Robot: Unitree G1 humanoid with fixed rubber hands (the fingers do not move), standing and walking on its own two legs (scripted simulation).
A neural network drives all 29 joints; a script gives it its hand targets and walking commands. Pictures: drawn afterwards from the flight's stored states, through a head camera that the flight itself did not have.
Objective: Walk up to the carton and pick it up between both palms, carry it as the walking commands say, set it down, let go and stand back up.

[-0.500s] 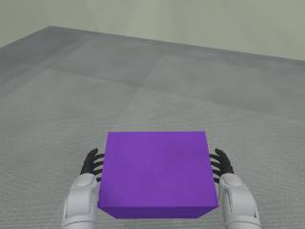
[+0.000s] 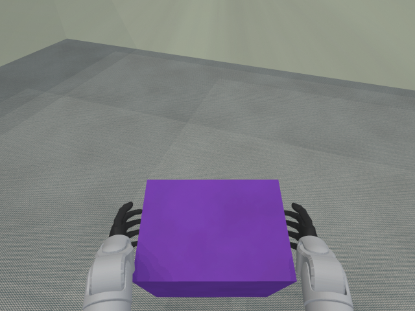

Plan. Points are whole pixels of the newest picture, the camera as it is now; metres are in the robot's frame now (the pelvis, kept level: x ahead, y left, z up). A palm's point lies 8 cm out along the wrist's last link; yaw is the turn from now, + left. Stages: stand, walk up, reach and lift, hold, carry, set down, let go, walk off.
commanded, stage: carry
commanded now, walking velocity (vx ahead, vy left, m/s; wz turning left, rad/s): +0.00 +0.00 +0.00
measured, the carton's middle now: (212, 243) +0.32 -0.01 -0.07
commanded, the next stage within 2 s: none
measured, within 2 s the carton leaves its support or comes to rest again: neither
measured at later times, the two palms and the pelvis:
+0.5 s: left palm (119, 238) +0.28 +0.18 +0.03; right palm (299, 232) +0.28 -0.17 +0.03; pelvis +0.02 +0.01 +0.00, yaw +0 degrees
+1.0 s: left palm (117, 247) +0.26 +0.18 +0.03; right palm (304, 239) +0.27 -0.18 +0.04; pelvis +0.00 +0.00 +0.00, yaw +0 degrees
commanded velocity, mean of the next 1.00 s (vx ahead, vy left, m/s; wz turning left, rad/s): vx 0.00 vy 0.00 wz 0.00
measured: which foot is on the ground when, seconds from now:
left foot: down 0.00-1.00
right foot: down 0.00-1.00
